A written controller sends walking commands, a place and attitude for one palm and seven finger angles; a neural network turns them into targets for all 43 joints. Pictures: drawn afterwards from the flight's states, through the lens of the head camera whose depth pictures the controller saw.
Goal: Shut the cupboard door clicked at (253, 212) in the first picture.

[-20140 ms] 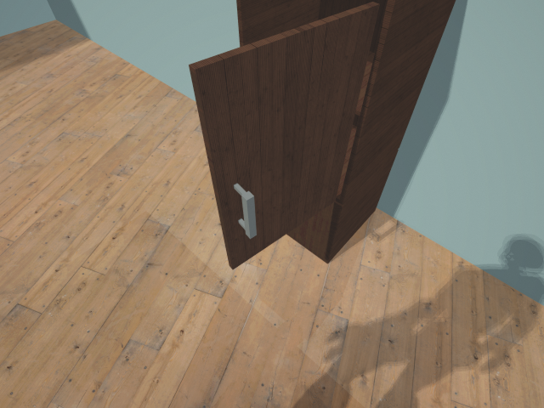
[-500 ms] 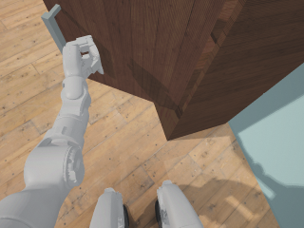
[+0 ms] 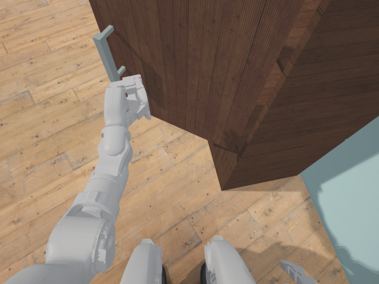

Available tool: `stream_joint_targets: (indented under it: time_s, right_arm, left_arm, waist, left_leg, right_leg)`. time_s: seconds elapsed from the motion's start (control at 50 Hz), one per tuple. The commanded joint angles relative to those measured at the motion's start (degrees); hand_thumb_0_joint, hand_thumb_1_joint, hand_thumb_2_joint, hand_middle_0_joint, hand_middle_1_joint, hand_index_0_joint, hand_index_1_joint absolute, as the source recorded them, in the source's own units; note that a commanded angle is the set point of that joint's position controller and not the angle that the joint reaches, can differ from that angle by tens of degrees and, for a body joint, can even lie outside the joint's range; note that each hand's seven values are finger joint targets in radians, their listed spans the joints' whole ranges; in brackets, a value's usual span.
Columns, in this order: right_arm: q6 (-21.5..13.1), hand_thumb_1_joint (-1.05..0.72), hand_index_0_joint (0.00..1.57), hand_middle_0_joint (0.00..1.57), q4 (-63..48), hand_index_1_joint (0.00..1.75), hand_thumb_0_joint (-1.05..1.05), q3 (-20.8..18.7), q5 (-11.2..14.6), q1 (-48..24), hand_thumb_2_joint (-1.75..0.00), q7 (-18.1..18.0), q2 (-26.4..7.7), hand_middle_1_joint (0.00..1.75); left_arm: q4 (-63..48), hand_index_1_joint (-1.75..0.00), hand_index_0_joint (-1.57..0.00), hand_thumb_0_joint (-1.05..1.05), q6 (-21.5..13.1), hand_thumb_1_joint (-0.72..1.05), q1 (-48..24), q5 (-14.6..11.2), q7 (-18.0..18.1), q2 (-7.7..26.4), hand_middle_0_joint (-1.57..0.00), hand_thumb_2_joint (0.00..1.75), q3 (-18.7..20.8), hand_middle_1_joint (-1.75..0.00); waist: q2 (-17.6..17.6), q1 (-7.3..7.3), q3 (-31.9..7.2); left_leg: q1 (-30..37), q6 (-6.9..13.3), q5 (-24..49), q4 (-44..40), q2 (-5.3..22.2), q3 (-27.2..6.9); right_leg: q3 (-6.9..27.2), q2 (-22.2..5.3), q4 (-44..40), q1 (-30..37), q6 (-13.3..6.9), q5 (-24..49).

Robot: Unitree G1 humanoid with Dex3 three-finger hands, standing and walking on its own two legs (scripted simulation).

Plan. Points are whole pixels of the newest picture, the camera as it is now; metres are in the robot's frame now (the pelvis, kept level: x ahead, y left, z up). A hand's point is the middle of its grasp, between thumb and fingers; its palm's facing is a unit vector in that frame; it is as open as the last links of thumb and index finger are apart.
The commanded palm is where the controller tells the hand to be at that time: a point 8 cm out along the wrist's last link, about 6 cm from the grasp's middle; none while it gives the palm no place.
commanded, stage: draw the hand back to the body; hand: left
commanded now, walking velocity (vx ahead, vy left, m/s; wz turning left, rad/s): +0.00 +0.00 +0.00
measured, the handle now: (112, 56) +0.64 +0.16 +0.03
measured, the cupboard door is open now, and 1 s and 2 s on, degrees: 52 52 52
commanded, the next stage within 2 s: step back with the hand held close in 1.48 s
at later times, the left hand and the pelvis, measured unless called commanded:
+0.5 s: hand (72, 144) +0.33 +0.15 +0.15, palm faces +0.01 -0.99 -0.15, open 3.1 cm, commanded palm +0.30 +0.22 +0.17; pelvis +0.02 +0.01 +0.09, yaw +0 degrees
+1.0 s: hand out of the picture +0.25 +0.28 +0.26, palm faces +0.40 -0.84 -0.37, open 5.3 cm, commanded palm +0.20 +0.31 +0.28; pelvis +0.05 +0.02 +0.13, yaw +1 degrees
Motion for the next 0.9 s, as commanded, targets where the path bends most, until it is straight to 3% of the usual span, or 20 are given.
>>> stream_joint_targets:
  time_s: [0.0, 0.04, 0.06, 0.12, 0.16, 0.2, 0.24, 0.36, 0.38, 0.4, 0.42, 0.44, 0.46, 0.56, 0.7, 0.84, 0.88]
  right_arm:
    - [0.1, -0.90, 0.20, 0.20, -7.3, 0.30, 0.00, -2.7, 2.1, 8.7, -0.90, -1.0, -8.2, 0.30]
    - [-0.1, -0.90, 0.20, 0.20, -8.7, 0.30, 0.00, -2.5, 2.8, 8.4, -0.90, -1.9, -8.1, 0.30]
    - [-0.2, -0.90, 0.20, 0.20, -9.0, 0.30, 0.00, -2.3, 3.2, 7.7, -0.90, -2.3, -7.8, 0.30]
    - [-1.4, -0.90, 0.20, 0.20, -8.5, 0.30, 0.00, -2.1, 3.7, 6.8, -0.90, -3.7, -7.8, 0.30]
    - [-2.3, -0.90, 0.20, 0.20, -8.3, 0.30, 0.00, -1.7, 3.9, 5.7, -0.90, -4.4, -7.7, 0.30]
    - [-3.0, -0.90, 0.20, 0.20, -8.0, 0.30, 0.00, -1.6, 4.1, 4.7, -0.90, -4.7, -7.8, 0.30]
    - [-3.5, -0.90, 0.20, 0.20, -9.0, 0.30, 0.00, -1.4, 4.6, 3.6, -0.90, -4.9, -8.0, 0.30]
    - [-4.8, -0.90, 0.20, 0.20, -12.0, 0.30, 0.00, -0.5, 5.7, -0.5, -0.90, -5.4, -7.6, 0.30]
    - [-5.1, -0.90, 0.20, 0.20, -12.4, 0.30, 0.00, -0.2, 5.7, -1.1, -0.90, -5.5, -7.6, 0.30]
    - [-3.0, -0.90, 0.20, 0.20, -13.5, 0.30, 0.00, -0.7, 5.9, -3.7, -0.90, -6.9, -6.3, 0.30]
    - [-2.4, -0.90, 0.20, 0.20, -14.7, 0.30, 0.00, -0.3, 6.0, -4.3, -0.90, -7.7, -5.8, 0.30]
    - [-2.1, -0.90, 0.20, 0.20, -14.8, 0.30, 0.00, 0.0, 5.9, -4.8, -0.90, -8.5, -5.9, 0.30]
    - [-1.7, -0.90, 0.20, 0.20, -14.4, 0.30, 0.00, 0.3, 5.9, -5.5, -0.90, -9.0, -5.7, 0.30]
    - [-2.5, -0.90, 0.20, 0.20, -14.0, 0.30, 0.00, 1.7, 5.6, -7.7, -0.90, -10.5, -5.3, 0.30]
    - [-4.5, -0.90, 0.20, 0.20, -12.9, 0.30, 0.00, 2.9, 4.5, -9.2, -0.90, -9.9, -5.2, 0.30]
    - [-6.2, -0.90, 0.20, 0.20, -11.8, 0.30, 0.00, 2.7, 3.6, -10.0, -0.90, -8.9, -5.3, 0.30]
    - [-6.5, -0.90, 0.20, 0.20, -11.8, 0.30, 0.00, 2.7, 3.6, -10.3, -0.90, -8.7, -4.9, 0.30]
  left_arm:
    - [-21.4, -1.50, -1.30, 0.00, -0.4, 0.90, -7.1, -2.3, -1.8, 8.1, -1.30, 0.90, 0.9, -1.50]
    - [-27.5, -1.50, -1.30, 0.00, 1.3, 0.90, -3.9, -3.6, -2.6, 9.2, -1.30, 0.90, 1.0, -1.50]
    - [-29.6, -1.50, -1.30, 0.00, 1.9, 0.90, -1.9, -4.3, -3.1, 8.1, -1.30, 0.90, -0.2, -1.50]
    - [-34.9, -1.50, -1.30, 0.00, 2.2, 0.90, -0.2, -5.9, -4.0, 8.1, -1.30, 0.90, -1.0, -1.50]
    - [-36.8, -1.50, -1.30, 0.00, 1.9, 0.90, 2.8, -6.4, -4.8, 7.2, -1.30, 0.90, -2.6, -1.50]
    - [-36.5, -1.50, -1.30, 0.00, 2.2, 0.90, 6.5, -6.7, -6.2, 6.9, -1.30, 0.90, -3.5, -1.50]
    - [-39.1, -1.50, -1.30, 0.00, 3.1, 0.90, 11.5, -7.2, -7.7, 7.8, -1.30, 0.90, -3.7, -1.50]
    - [-49.0, -1.38, -1.19, 0.00, 7.4, 0.90, 23.6, -10.4, -10.7, 10.5, -1.19, 0.90, -1.3, -1.38]
    - [-51.2, -1.35, -1.16, 0.00, 8.0, 0.90, 23.9, -10.9, -11.0, 10.5, -1.16, 0.90, -1.4, -1.35]
    - [-54.3, -1.32, -1.13, 0.00, 11.8, 0.90, 25.7, -4.6, -7.3, 14.7, -1.13, 0.90, -4.3, -1.32]
    - [-57.3, -1.29, -1.11, 0.00, 14.5, 0.90, 27.6, -4.4, -5.4, 13.3, -1.11, 0.90, -4.3, -1.29]
    - [-59.1, -1.26, -1.08, 0.00, 16.5, 0.90, 29.1, -4.0, -4.2, 13.7, -1.08, 0.90, -4.5, -1.26]
    - [-58.9, -1.23, -1.05, 0.00, 18.3, 0.90, 31.4, -3.7, -3.1, 13.8, -1.05, 0.90, -4.1, -1.23]
    - [-66.0, -1.08, -0.92, 0.00, 23.0, 0.90, 36.2, -3.0, -0.9, 14.5, -0.92, 0.90, -3.0, -1.08]
    - [-73.7, -0.87, -0.72, 0.00, 26.2, 0.90, 44.0, -2.7, -0.3, 15.0, -0.72, 0.90, -0.1, -0.87]
    - [-80.9, -0.66, -0.53, 0.00, 27.0, 0.90, 53.4, -2.8, 0.2, 20.1, -0.53, 0.90, 8.5, -0.66]
    - [-82.9, -0.60, -0.47, 0.00, 26.9, 0.90, 54.8, -2.9, 0.2, 19.8, -0.47, 0.90, 9.5, -0.60]
  waist:
    - [-3.3, 2.10, -31.9]
    - [-6.1, 2.54, -30.2]
    - [-6.9, 2.48, -27.9]
    - [-9.8, 1.63, -21.8]
    - [-6.8, 1.81, -18.7]
    - [-6.7, 1.91, -15.2]
    - [-2.1, 3.16, -13.6]
    - [-0.7, 5.85, -12.1]
    - [-0.8, 5.70, -11.0]
    - [-1.8, 6.98, -13.8]
    - [-1.6, 6.14, -10.6]
    - [-0.9, 6.31, -9.1]
    - [-2.5, 6.08, -5.7]
    - [-0.8, 6.59, -2.5]
    - [0.9, 7.68, 1.8]
    - [1.0, 9.35, 2.8]
    - [0.4, 9.40, 3.3]
  left_leg:
    - [23.2, 0.7, 22.1, -12.7, -1.5, -0.6]
    - [23.0, 1.0, 20.1, -15.1, -1.6, -0.2]
    - [23.2, 1.2, 19.0, -16.3, -1.6, 0.3]
    - [24.7, 1.5, 15.2, -19.0, -1.5, 0.4]
    - [27.7, 1.5, 14.2, -20.9, -1.5, 0.2]
    - [29.2, 1.5, 12.9, -22.4, -1.5, 0.1]
    - [32.1, 1.3, 13.0, -24.8, -1.6, 0.1]
    - [38.6, 1.2, 17.7, -29.8, -1.3, -0.4]
    - [39.2, 1.2, 18.1, -30.6, -1.3, -0.7]
    - [42.8, 1.2, 18.8, -33.7, -1.4, -0.4]
    - [43.9, 1.3, 19.3, -35.0, -1.2, -0.3]
    - [44.8, 1.4, 19.7, -36.3, -1.2, -0.3]
    - [45.5, 1.5, 19.0, -37.5, -0.9, -0.2]
    - [54.1, 1.4, 23.5, -43.6, -0.5, -1.2]
    - [60.9, 0.4, 28.5, -50.0, 0.2, -2.2]
    - [62.4, 0.1, 34.5, -51.7, 0.3, -1.6]
    - [62.6, 0.1, 35.3, -52.0, 0.3, -1.6]
  right_leg:
    - [3.3, 0.3, -14.3, 29.0, 1.5, 30.4]
    - [3.8, 0.2, -17.0, 33.5, 1.7, 29.4]
    - [4.1, 0.0, -18.8, 34.4, 2.0, 28.8]
    - [4.5, -0.5, -23.2, 34.8, 2.5, 23.0]
    - [3.9, -0.4, -24.7, 33.7, 2.2, 20.7]
    - [3.9, -0.6, -26.7, 33.1, 2.1, 18.1]
    - [3.3, -0.6, -27.9, 34.1, 1.6, 17.2]
    - [1.9, -0.4, -30.0, 39.8, 1.2, 21.9]
    - [1.5, -0.4, -30.3, 40.3, 1.1, 22.4]
    - [5.0, -1.9, -33.9, 44.9, 1.1, 22.2]
    - [4.4, -2.0, -35.6, 45.1, 1.3, 22.4]
    - [4.4, -2.1, -37.0, 46.6, 1.3, 23.1]
    - [4.1, -2.1, -38.5, 46.4, 1.5, 22.6]
    - [2.2, -1.8, -43.0, 51.4, 1.1, 25.5]
    - [0.7, -1.5, -48.5, 56.7, 0.9, 27.4]
    - [0.7, -1.6, -51.1, 61.6, 0.9, 31.8]
    - [0.6, -1.7, -51.2, 61.9, 1.0, 32.4]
